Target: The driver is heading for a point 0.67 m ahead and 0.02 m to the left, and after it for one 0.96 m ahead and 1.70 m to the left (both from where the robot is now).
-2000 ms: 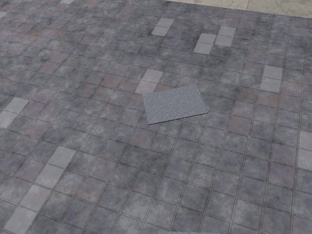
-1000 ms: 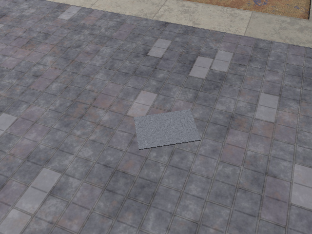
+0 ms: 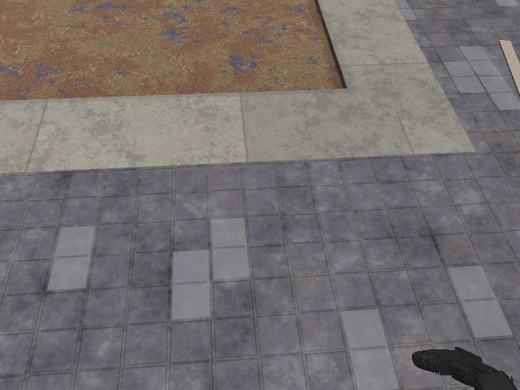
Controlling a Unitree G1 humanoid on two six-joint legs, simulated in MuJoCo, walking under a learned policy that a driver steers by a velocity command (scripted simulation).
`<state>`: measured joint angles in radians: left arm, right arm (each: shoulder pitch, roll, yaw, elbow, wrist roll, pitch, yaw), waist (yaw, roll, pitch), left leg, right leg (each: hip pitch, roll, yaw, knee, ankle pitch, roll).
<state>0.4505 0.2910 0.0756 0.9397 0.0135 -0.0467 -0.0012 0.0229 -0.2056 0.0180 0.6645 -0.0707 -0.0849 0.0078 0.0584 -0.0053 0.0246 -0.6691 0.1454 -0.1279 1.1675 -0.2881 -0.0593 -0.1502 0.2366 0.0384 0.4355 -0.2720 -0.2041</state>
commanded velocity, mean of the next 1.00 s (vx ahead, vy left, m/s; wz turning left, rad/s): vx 0.67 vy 0.00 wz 0.09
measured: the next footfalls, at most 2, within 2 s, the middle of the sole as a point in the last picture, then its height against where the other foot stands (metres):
left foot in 0.20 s outside the picture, level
right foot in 0.62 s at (308, 290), level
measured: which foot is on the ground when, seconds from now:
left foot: up 0.00-0.18, down 0.20-0.64, up 0.66-1.00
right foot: down 0.00-0.22, up 0.24-0.60, down 0.62-1.00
